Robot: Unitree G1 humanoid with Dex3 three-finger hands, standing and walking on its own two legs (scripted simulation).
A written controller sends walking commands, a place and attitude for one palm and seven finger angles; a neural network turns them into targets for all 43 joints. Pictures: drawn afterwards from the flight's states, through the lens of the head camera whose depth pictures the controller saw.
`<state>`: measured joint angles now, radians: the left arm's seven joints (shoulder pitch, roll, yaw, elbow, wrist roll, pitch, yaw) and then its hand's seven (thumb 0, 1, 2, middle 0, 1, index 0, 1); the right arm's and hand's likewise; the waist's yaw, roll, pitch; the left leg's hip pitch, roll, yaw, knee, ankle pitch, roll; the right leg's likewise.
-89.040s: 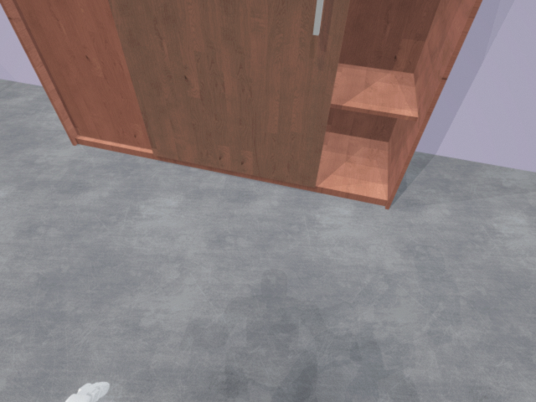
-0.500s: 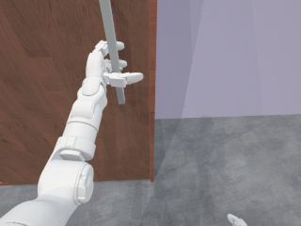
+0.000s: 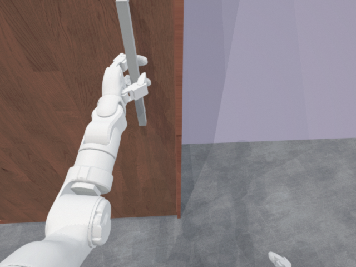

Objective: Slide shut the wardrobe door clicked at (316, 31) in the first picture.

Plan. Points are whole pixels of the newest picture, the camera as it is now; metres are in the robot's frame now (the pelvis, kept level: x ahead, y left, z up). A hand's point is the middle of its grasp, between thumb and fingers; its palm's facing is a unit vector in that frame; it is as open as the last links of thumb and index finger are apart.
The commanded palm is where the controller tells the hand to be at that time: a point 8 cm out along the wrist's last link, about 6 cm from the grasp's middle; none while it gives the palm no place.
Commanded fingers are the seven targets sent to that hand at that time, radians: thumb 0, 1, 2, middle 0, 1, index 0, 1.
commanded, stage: grip the handle and tug to test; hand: left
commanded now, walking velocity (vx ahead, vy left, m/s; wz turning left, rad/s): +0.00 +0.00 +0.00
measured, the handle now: (135, 70) +0.50 +0.12 +0.21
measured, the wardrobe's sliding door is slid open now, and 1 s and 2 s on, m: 0.00 0.00 0.00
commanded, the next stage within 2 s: tug the door sideways, standing still in 0.62 s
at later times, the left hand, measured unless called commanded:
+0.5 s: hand (143, 86) +0.44 +0.09 +0.20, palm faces +0.05 -1.00 +0.03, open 5.7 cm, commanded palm +0.40 +0.14 +0.20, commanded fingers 0.00 0.90 0.90 -0.45 -1.40 -0.45 -1.40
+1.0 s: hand (144, 85) +0.44 +0.09 +0.20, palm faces +0.09 -1.00 +0.01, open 5.7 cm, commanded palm +0.42 +0.11 +0.20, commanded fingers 0.00 0.90 0.90 -0.45 -1.40 -0.45 -1.40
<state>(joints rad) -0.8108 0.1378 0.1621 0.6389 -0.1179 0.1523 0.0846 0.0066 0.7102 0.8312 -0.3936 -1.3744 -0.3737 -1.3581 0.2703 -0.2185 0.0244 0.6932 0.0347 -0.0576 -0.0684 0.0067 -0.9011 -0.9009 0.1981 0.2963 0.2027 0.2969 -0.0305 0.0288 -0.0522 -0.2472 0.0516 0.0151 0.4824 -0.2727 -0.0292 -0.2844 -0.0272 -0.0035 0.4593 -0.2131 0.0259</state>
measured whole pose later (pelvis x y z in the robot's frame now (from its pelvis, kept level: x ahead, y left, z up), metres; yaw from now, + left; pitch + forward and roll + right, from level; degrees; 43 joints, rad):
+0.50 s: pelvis +0.01 +0.00 +0.00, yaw -1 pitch +2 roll +0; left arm -0.72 0.13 0.17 0.51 -0.12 0.20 0.10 0.01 0.74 0.80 -0.36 -1.39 -0.35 -1.36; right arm 0.27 -0.22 0.02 0.67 0.04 -0.04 -0.06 0.01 -0.90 -0.90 0.20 0.30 0.20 0.30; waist -0.03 0.04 -0.06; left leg -0.21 0.06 0.04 0.45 -0.27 -0.03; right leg -0.26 -0.02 0.01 0.44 -0.21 0.03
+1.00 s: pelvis +0.03 +0.00 +0.00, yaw +2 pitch +2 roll -1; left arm -0.70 0.05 0.07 0.35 -0.10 0.35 0.17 0.01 0.74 0.84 -0.34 -1.37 -0.36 -1.36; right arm 0.18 -0.21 0.01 0.67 0.02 0.00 -0.05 0.01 -0.90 -0.90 0.20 0.30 0.20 0.30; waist 0.02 0.04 -0.06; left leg -0.20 0.04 -0.02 0.47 -0.31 -0.03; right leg -0.22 -0.04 -0.04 0.45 -0.26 0.03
